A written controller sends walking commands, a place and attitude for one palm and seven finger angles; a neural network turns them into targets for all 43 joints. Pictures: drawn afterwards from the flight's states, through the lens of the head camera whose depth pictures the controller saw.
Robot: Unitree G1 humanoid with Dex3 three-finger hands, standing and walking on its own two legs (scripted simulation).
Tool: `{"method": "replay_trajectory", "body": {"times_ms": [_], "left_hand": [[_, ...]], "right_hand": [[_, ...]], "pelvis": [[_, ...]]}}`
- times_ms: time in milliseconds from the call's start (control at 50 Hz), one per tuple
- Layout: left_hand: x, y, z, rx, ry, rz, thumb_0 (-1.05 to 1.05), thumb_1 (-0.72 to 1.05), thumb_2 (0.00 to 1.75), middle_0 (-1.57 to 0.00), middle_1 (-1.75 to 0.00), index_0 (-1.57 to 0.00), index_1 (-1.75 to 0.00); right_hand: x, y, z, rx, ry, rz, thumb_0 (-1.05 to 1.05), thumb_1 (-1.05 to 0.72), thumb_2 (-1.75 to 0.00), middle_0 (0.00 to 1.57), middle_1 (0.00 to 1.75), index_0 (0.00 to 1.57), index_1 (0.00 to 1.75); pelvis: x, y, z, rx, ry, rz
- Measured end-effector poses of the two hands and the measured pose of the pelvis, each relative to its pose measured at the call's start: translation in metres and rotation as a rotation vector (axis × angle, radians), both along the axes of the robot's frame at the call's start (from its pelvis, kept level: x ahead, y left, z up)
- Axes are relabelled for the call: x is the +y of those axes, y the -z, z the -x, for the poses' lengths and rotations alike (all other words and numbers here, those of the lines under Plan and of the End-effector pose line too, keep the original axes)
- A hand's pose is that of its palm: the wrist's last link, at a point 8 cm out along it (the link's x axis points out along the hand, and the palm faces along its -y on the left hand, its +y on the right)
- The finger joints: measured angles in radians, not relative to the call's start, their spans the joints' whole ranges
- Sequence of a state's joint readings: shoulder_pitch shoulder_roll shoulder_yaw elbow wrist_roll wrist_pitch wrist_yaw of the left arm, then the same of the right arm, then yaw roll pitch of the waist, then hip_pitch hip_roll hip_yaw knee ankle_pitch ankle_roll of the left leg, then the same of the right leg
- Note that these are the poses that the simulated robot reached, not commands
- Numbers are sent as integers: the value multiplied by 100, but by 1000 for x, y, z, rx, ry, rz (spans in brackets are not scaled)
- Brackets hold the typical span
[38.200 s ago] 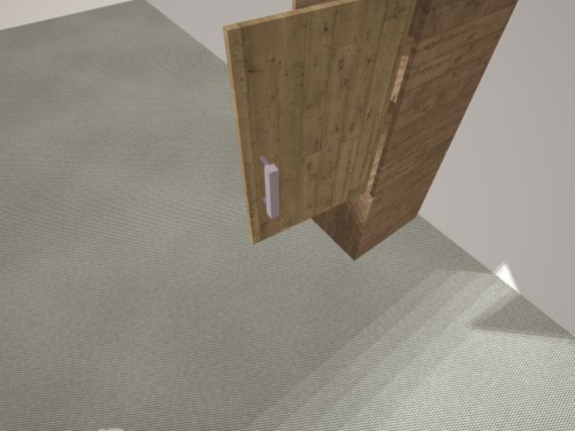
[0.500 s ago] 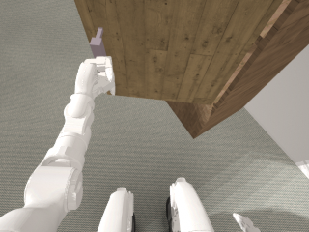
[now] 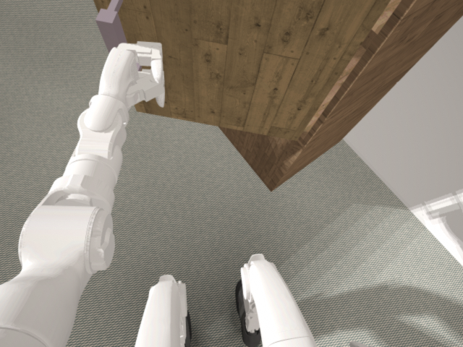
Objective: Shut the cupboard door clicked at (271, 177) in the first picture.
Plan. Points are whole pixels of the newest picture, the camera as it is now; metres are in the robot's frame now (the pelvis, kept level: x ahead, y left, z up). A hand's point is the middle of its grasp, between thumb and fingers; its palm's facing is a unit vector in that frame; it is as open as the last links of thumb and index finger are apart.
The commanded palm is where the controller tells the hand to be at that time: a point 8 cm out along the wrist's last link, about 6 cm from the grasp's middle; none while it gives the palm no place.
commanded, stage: push the door shut along its arc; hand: left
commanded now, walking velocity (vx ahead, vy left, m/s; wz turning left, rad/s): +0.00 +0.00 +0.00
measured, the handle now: (125, 48) +0.61 +0.11 +0.05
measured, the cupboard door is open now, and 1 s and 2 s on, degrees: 44 36 36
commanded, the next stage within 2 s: pull the fist back off the door in 0.60 s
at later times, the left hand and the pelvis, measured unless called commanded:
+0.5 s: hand (180, 56) +0.58 +0.02 +0.05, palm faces -0.41 -0.91 -0.05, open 2.8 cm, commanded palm +0.59 +0.06 +0.05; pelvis -0.01 -0.01 -0.02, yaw -2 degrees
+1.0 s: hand (193, 57) +0.60 +0.00 +0.03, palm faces -0.09 -0.99 -0.13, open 3.0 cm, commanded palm +0.57 +0.04 +0.05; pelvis +0.00 +0.00 -0.03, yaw -2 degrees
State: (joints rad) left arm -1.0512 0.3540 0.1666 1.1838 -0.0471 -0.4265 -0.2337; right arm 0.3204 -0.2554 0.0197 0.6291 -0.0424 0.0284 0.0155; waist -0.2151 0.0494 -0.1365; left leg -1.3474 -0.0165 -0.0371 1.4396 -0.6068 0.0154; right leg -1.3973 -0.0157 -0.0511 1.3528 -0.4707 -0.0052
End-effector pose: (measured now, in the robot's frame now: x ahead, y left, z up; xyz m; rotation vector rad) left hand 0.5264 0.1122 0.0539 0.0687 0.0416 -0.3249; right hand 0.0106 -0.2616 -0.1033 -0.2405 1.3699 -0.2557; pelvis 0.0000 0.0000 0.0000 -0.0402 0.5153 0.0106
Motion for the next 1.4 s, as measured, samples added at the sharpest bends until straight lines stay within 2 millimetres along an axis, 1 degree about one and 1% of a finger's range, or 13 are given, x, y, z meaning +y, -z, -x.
{"method": "replay_trajectory", "body": {"times_ms": [160,300,500,720,800,840,900,980,1100,1200,1260,1320,1400], "left_hand": [[-21,-3,-19,4,46,7,1,90,90,-130,-150,-130,-150],[-34,-5,-42,9,62,10,1,90,90,-130,-150,-130,-150],[-34,-3,-59,21,95,-1,-3,85,90,-130,-150,-130,-150],[-39,-5,-70,58,129,-1,-2,87,92,-130,-150,-131,-150],[-41,1,-74,75,-75,140,0,81,90,-130,-150,-130,-150],[-43,7,-72,71,-191,179,0,80,88,-130,-150,-130,-150],[-47,11,-68,-10,-287,92,-1,80,88,-130,-150,-130,-150],[-57,13,-58,-84,-248,-46,0,84,88,-130,-150,-130,-150],[-61,8,-44,42,-234,15,1,88,89,-130,-150,-130,-150],[-53,-16,-29,-6,-267,43,1,89,89,-130,-150,-130,-150],[-50,-21,-19,-44,-249,23,1,89,90,-130,-150,-130,-150],[-50,-13,-7,-38,-220,11,1,90,90,-130,-150,-130,-150],[-50,8,15,0,-216,36,1,90,90,-130,-150,-130,-150]], "right_hand": [[-1,3,8,-5,19,9,0,-91,-90,21,30,21,30],[-1,8,23,9,52,12,0,-91,-90,21,30,21,30],[4,15,47,70,80,5,0,-91,-90,21,30,21,30],[4,9,62,79,83,54,0,-90,-90,21,30,21,30],[8,8,67,98,48,40,0,-91,-90,21,30,20,30],[13,8,68,112,32,16,0,-91,-90,21,30,20,30],[21,11,69,120,28,-33,0,-91,-90,20,30,20,30],[32,16,69,133,66,-100,0,-91,-90,20,30,20,30],[37,6,56,108,94,-145,0,-91,-90,21,30,21,30],[27,-7,33,45,52,-143,0,-91,-90,21,30,21,30],[16,-11,20,23,20,-128,0,-91,-90,21,30,21,30],[4,-12,7,11,-3,-105,0,-91,-90,21,30,20,30],[-10,-12,-12,-12,-28,-71,0,-91,-90,20,30,20,30]], "pelvis": [[-2,6,2,21,7,2],[-4,14,3,46,22,2],[-6,24,6,78,31,1],[-5,30,10,96,23,18],[-2,33,11,113,24,26],[-2,33,11,118,26,24],[-2,33,9,129,27,21],[-2,28,5,117,29,11],[-5,6,-4,78,35,-7],[-9,-11,-12,39,33,-18],[-11,-14,-15,23,27,-21],[-12,-14,-16,12,19,-22],[-13,-14,-15,3,14,-25]]}}
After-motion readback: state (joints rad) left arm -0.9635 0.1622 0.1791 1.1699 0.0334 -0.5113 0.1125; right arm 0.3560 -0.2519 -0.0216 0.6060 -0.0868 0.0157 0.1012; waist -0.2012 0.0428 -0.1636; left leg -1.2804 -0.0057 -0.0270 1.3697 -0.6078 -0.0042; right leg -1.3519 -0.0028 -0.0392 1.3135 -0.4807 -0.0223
